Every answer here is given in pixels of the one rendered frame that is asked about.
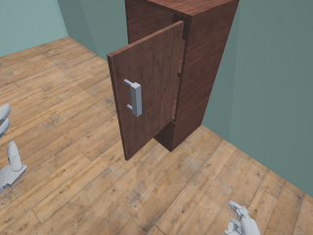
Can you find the right robot hand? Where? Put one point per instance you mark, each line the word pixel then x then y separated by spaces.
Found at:
pixel 246 226

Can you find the cupboard door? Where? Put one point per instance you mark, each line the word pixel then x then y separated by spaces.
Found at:
pixel 152 62

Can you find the left robot hand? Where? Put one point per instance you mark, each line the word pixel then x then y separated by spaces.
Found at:
pixel 15 169

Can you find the handle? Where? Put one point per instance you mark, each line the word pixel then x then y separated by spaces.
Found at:
pixel 136 97

